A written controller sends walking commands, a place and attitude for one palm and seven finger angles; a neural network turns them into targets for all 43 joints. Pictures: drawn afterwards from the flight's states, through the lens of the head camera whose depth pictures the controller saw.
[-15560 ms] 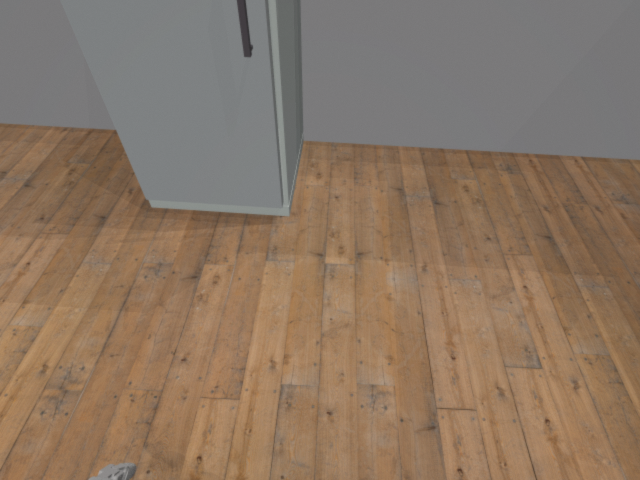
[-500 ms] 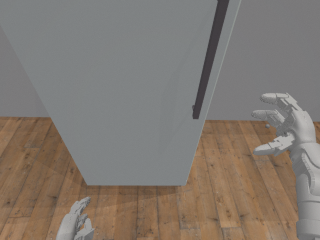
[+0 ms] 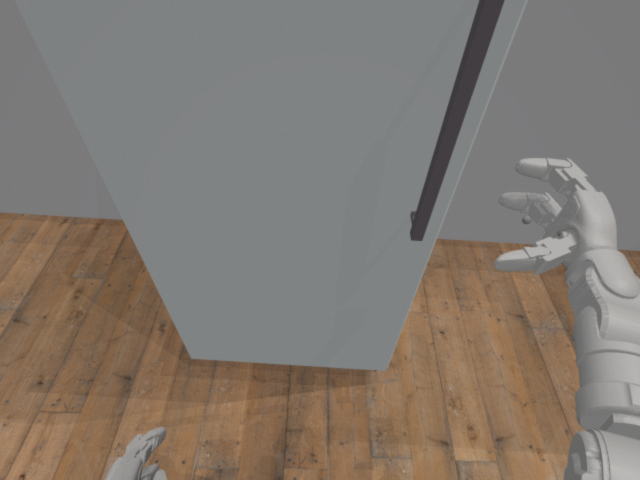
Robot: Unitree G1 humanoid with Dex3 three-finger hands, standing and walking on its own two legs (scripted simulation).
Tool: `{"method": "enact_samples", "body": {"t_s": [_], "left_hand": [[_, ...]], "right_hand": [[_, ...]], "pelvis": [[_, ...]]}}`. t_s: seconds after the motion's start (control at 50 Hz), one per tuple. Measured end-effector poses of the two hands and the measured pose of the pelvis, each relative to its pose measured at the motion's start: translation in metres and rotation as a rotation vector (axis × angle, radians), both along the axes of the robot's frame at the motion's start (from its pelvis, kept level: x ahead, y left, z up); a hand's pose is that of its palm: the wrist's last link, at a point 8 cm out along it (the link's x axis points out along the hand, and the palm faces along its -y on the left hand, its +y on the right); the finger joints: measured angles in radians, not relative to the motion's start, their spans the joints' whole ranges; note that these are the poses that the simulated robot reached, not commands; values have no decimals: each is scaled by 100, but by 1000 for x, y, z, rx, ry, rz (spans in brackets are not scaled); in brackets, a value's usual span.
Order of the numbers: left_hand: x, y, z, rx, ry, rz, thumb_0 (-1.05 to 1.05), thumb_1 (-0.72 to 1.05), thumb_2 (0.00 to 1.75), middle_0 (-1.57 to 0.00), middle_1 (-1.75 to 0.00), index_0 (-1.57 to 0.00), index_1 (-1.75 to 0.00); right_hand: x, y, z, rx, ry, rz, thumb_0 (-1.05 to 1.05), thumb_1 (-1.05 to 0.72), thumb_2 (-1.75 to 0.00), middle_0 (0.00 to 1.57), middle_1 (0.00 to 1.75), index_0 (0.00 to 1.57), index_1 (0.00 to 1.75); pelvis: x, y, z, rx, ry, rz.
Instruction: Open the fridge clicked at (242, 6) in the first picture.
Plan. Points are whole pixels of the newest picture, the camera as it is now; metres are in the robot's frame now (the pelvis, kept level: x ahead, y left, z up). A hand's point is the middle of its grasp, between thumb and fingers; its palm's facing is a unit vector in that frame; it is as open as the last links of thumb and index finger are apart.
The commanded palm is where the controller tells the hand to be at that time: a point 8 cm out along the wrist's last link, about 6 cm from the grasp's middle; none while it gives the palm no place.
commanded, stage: move the hooked fingers beside the handle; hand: right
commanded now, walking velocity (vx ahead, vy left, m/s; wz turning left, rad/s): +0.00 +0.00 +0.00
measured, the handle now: (442, 137) +0.54 -0.12 +0.18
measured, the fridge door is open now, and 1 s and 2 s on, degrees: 0 0 0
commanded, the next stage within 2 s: feel for the door with the fingertips in 1.28 s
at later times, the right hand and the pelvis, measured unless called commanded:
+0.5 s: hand (489, 182) +0.48 -0.18 +0.15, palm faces -0.01 +1.00 +0.02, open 14.0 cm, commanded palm +0.45 -0.23 +0.14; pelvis +0.01 +0.00 -0.01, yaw +1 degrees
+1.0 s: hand (498, 191) +0.46 -0.19 +0.14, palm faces +0.00 +1.00 +0.01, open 14.0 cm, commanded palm +0.44 -0.24 +0.14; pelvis +0.01 +0.00 -0.01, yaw +1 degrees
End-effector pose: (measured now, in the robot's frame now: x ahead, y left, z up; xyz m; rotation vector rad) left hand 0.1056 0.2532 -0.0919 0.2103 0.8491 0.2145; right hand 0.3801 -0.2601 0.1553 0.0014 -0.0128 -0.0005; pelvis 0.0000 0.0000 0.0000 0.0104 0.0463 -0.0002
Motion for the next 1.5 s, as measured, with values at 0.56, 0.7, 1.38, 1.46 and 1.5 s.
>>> {"method": "enact_samples", "body": {"t_s": [0.56, 0.7, 1.38, 1.46, 1.5], "left_hand": [[-77, 19, -23, 6, 263, 117, 1, 91, 90, -20, -30, -21, -30], [-82, 15, -24, -8, 285, 139, 1, 91, 90, -20, -30, -21, -30], [-58, 7, -22, 3, 217, 84, 0, 91, 90, -20, -30, -21, -30], [-72, 8, -25, 2, 255, 99, 0, 91, 90, -20, -30, -21, -30], [-76, 7, -26, 1, 269, 102, 0, 91, 90, -20, -30, -21, -30]], "right_hand": [[81, 29, -9, 16, 22, 10, -2, 50, -30, 30, 120, 30, 120], [82, 26, -16, 16, 12, -1, -2, 50, -30, 30, 120, 30, 120], [70, 12, -16, 16, 10, -10, -2, 50, -30, 30, 120, 30, 120], [70, 14, -15, 7, -1, 4, -2, 51, -30, 30, 120, 30, 120], [70, 18, -14, 14, -7, 15, -2, 51, -30, 30, 120, 30, 120]], "pelvis": [[8, 4, -9, 2, 104, 18], [13, 3, -9, 0, 111, 32], [4, -2, -13, 12, 105, 10], [5, -4, -13, 14, 107, 9], [5, -4, -13, 14, 107, 9]]}}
